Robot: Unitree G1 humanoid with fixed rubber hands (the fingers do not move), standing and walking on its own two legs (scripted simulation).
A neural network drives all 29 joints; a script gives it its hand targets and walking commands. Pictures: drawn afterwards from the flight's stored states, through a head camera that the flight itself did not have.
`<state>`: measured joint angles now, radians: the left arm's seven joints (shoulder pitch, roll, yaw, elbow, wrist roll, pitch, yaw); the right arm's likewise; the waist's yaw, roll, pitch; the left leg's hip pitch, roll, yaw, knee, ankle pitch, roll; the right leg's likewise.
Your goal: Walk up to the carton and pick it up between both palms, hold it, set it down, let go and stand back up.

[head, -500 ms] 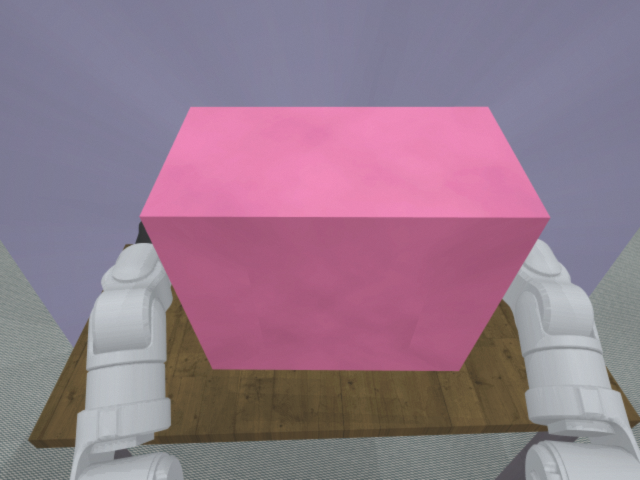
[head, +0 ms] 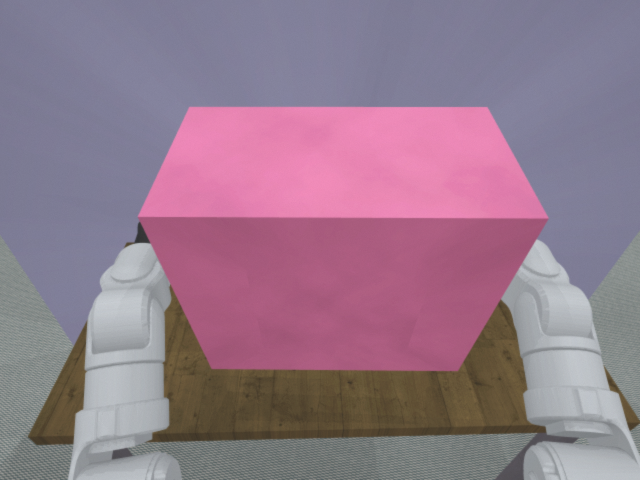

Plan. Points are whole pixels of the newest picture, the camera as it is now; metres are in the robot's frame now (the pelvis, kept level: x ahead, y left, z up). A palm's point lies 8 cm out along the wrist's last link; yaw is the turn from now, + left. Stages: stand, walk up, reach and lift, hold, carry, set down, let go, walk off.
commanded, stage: hold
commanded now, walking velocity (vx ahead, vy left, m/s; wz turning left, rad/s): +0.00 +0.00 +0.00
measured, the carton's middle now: (335, 251) +0.34 +0.00 +0.16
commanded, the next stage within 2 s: none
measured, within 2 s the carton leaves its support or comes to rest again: neither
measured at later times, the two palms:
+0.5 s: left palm (157, 245) +0.34 +0.20 +0.17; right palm (510, 238) +0.35 -0.21 +0.18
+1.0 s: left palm (158, 244) +0.34 +0.20 +0.17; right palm (510, 239) +0.35 -0.21 +0.18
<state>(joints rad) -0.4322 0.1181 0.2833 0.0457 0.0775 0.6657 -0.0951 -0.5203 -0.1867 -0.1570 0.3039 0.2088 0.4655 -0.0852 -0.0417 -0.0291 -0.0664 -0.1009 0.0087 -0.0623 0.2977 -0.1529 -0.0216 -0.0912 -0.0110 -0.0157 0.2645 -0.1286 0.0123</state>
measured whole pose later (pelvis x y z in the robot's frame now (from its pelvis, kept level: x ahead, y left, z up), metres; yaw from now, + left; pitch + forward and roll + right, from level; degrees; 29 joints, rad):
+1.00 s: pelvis +0.00 +0.00 +0.00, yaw +0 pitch -3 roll +0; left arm -0.42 0.11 0.28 0.02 0.08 0.68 -0.09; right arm -0.51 -0.19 -0.15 0.29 0.22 0.47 -0.09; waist -0.05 -0.03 -0.06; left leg -0.10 0.01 -0.06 0.30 -0.16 -0.02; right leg -0.08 -0.01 -0.02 0.26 -0.13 0.01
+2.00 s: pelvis +0.00 +0.00 +0.00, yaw +0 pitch -2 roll +0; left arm -0.43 0.12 0.28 0.02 0.08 0.67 -0.09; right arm -0.52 -0.19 -0.15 0.29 0.22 0.46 -0.09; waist -0.05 -0.03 -0.07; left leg -0.10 0.01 -0.06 0.30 -0.16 -0.02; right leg -0.09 -0.01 -0.02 0.26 -0.13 0.01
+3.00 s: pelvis +0.00 +0.00 +0.00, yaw +0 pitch -2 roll +0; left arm -0.44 0.11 0.29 0.05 0.08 0.67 -0.10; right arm -0.53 -0.19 -0.15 0.31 0.21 0.47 -0.09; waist -0.05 -0.03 -0.07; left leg -0.11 0.01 -0.06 0.30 -0.15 -0.02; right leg -0.09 -0.01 -0.01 0.26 -0.13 0.01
